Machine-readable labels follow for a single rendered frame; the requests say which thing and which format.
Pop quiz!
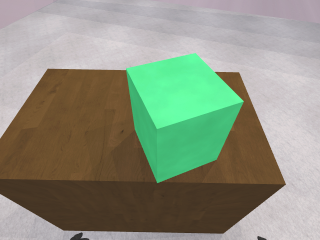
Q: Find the pedestal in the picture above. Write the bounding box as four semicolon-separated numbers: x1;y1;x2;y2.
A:
0;68;286;234

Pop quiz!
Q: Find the carton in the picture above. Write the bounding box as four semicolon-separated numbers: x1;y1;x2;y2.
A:
126;53;244;183

